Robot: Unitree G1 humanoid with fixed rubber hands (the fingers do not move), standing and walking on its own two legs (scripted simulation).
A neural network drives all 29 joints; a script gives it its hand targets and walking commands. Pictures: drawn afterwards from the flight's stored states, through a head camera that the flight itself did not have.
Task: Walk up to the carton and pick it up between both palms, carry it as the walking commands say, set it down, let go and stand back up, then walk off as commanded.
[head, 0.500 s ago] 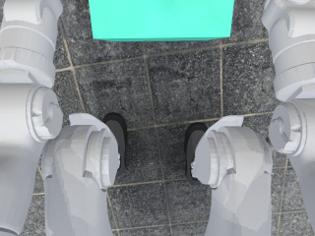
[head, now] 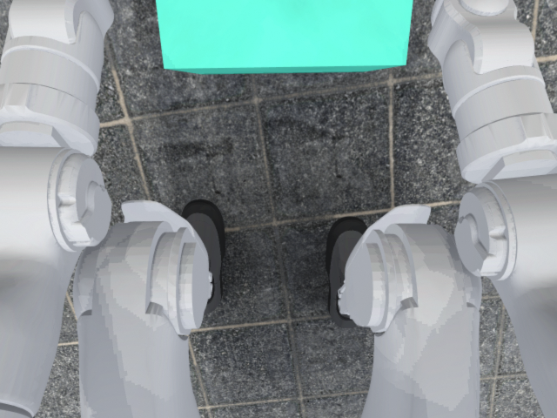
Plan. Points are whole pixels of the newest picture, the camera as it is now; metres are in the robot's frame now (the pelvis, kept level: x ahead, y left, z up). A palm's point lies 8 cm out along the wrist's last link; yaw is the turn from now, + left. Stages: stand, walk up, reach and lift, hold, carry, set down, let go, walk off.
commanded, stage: reach and lift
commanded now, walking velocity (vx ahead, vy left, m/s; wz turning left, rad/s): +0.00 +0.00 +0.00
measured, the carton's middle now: out of the picture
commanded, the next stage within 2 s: none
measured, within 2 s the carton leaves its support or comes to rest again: leaves its support in 1.08 s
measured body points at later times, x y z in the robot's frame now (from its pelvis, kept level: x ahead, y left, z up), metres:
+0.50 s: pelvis +0.00 +0.00 +0.00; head +0.39 +0.01 +0.21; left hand +0.57 +0.19 -0.20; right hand +0.55 -0.14 -0.21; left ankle +0.11 +0.14 -0.32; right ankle +0.09 -0.11 -0.32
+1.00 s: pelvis +0.00 +0.00 +0.00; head +0.39 +0.01 +0.21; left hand +0.57 +0.19 -0.20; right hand +0.55 -0.14 -0.21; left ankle +0.11 +0.14 -0.32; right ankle +0.09 -0.11 -0.32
